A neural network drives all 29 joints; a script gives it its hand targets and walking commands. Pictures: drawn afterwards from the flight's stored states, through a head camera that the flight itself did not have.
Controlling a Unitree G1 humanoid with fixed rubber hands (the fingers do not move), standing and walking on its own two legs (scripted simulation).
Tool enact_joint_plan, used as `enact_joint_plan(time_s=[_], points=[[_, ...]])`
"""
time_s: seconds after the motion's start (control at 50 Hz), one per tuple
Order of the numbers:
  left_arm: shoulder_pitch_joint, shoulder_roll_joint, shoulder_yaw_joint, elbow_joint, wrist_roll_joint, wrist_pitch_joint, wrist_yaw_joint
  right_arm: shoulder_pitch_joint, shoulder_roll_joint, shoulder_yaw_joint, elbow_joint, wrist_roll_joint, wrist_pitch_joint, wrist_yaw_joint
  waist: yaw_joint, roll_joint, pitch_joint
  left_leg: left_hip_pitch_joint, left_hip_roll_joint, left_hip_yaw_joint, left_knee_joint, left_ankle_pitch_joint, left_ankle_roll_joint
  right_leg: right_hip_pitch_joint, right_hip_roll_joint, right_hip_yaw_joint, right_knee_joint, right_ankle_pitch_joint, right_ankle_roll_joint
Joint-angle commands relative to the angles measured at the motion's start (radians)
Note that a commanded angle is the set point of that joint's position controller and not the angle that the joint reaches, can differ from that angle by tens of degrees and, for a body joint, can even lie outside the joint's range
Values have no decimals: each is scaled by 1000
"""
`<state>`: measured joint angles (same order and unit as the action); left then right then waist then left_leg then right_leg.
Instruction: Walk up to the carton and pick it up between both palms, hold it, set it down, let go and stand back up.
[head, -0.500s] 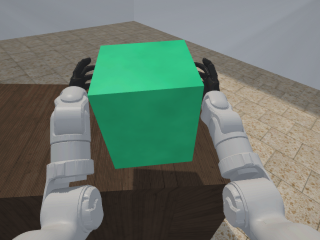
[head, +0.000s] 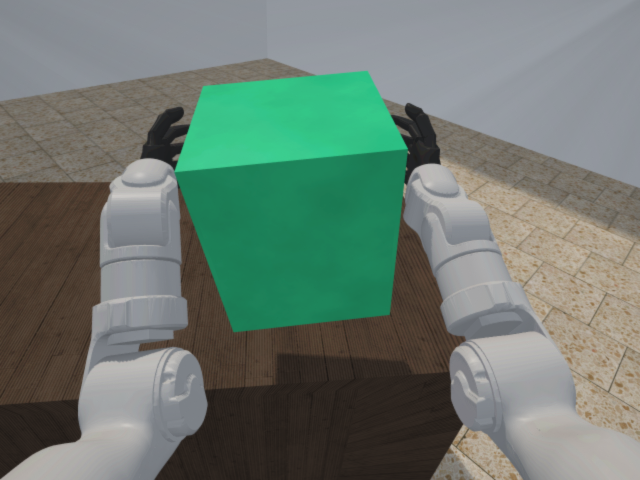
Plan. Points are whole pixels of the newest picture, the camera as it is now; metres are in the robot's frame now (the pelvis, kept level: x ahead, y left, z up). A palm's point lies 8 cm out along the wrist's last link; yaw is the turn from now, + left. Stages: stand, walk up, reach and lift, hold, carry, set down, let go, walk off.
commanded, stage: reach and lift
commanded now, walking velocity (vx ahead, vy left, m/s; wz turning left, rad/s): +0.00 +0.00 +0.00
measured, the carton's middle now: (299, 203) +0.41 -0.01 +0.20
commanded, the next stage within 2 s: hold in 0.10 s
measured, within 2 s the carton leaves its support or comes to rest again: neither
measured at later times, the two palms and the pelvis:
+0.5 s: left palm (137, 153) +0.37 +0.16 +0.29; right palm (419, 133) +0.38 -0.14 +0.31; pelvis +0.00 -0.01 +0.00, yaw +0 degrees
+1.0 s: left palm (138, 148) +0.38 +0.16 +0.29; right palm (419, 134) +0.38 -0.14 +0.31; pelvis +0.01 -0.01 +0.00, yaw +0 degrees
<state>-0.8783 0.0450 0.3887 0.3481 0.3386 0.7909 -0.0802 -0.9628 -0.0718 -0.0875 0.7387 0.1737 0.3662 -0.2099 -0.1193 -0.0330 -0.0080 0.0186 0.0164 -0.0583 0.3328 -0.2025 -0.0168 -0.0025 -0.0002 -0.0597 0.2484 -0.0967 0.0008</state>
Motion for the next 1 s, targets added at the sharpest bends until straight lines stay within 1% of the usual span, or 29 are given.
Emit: enact_joint_plan(time_s=[0.0, 0.06, 0.1, 0.18, 0.22, 0.26, 0.32, 0.34, 0.36, 0.38, 0.44, 0.48, 0.54, 0.58, 0.66, 0.7, 0.76, 0.84, 0.9, 0.98], points=[[-704, -549, -384, -65, -157, -91, -113, -702, 607, 288, -223, 127, 1, 110, -10, 50, -349, -142, -75, 81, -66, 158, -11, 261, 64, -22, 27, 124, 39], [-717, -544, -379, -62, -163, -89, -115, -714, 609, 296, -226, 145, 15, 103, -8, 51, -360, -146, -77, 78, -62, 167, -13, 268, 66, -20, 30, 142, 41], [-722, -546, -381, -79, -168, -84, -113, -722, 612, 315, -239, 169, 26, 99, 0, 57, -381, -141, -77, 75, -53, 200, -16, 279, 69, -18, 36, 164, 41], [-705, -557, -409, -176, -185, -50, -96, -733, 611, 403, -314, 262, 64, 86, 35, 75, -448, -99, -72, 71, -15, 358, -30, 310, 88, -11, 58, 233, 36], [-687, -555, -418, -212, -188, -22, -94, -722, 591, 426, -336, 300, 92, 80, 43, 77, -432, -102, -68, 78, -16, 398, -35, 312, 96, -8, 64, 221, 33], [-684, -552, -418, -213, -184, 3, -104, -713, 568, 404, -320, 302, 119, 80, 37, 76, -374, -144, -64, 88, -45, 347, -36, 305, 98, -5, 61, 156, 29], [-733, -549, -422, -185, -188, 21, -129, -725, 554, 329, -268, 267, 152, 86, 18, 77, -301, -235, -60, 92, -98, 180, -32, 292, 87, 8, 55, 59, 22], [-759, -515, -366, -100, -166, 18, -139, -739, 563, 290, -203, 242, 161, 90, 27, 79, -226, -278, -61, 93, -125, 55, -16, 246, 71, 10, 26, -17, 19], [-781, -518, -365, -91, -168, 10, -149, -756, 573, 270, -195, 224, 158, 94, 22, 72, -243, -294, -58, 92, -139, -2, -7, 243, 65, 12, 27, -33, 19], [-807, -514, -364, -84, -172, 2, -154, -769, 576, 254, -177, 217, 159, 98, 21, 86, -261, -306, -54, 89, -142, -16, -6, 249, 63, 12, 34, -35, 16], [-848, -502, -371, -86, -205, -18, -152, -808, 598, 260, -184, 228, 161, 95, 21, 80, -351, -263, -64, 80, -108, 46, -12, 262, 58, 17, 40, 29, 23], [-844, -481, -348, -49, -200, -20, -151, -805, 594, 261, -156, 236, 172, 89, 29, 73, -344, -258, -68, 78, -100, 64, -12, 253, 57, 16, 38, 39, 26], [-814, -462, -314, -8, -189, -14, -161, -810, 584, 267, -152, 249, 180, 78, 39, 56, -349, -258, -71, 78, -96, 89, -8, 267, 59, 19, 35, 66, 27], [-800, -452, -299, -5, -185, -7, -170, -807, 577, 274, -156, 266, 186, 70, 42, 51, -352, -242, -71, 76, -88, 129, -11, 280, 61, 17, 35, 100, 27], [-788, -445, -301, -35, -196, 0, -180, -805, 567, 295, -207, 297, 194, 57, 36, 40, -385, -204, -75, 73, -66, 203, -21, 295, 68, 12, 36, 164, 31], [-794, -454, -316, -65, -206, 3, -180, -800, 563, 300, -231, 312, 196, 53, 28, 57, -392, -190, -75, 71, -56, 235, -31, 288, 72, 8, 40, 182, 29], [-787, -461, -329, -100, -210, 9, -177, -787, 561, 316, -262, 326, 201, 50, 27, 67, -400, -177, -75, 69, -46, 268, -38, 290, 75, 8, 41, 201, 27], [-789, -479, -364, -154, -226, 15, -168, -785, 561, 330, -321, 341, 203, 47, 18, 83, -424, -160, -74, 65, -34, 293, -47, 285, 77, 6, 48, 217, 26], [-794, -492, -383, -163, -232, 19, -162, -775, 551, 322, -316, 333, 209, 51, 9, 103, -407, -174, -70, 63, -41, 268, -53, 272, 78, 6, 48, 178, 20], [-804, -500, -375, -149, -224, 20, -160, -788, 553, 310, -289, 318, 213, 63, 25, 100, -390, -222, -63, 64, -65, 207, -43, 276, 78, 10, 51, 118, 16]])
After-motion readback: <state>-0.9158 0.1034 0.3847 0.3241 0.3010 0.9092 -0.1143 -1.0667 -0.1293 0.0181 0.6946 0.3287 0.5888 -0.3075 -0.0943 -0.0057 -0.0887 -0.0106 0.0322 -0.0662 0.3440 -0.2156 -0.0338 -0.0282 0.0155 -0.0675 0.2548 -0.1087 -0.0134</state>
